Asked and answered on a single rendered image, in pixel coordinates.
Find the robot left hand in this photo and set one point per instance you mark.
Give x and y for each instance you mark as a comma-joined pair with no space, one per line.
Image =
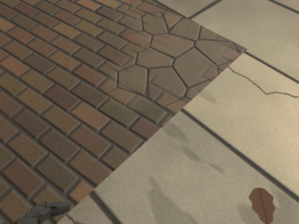
43,211

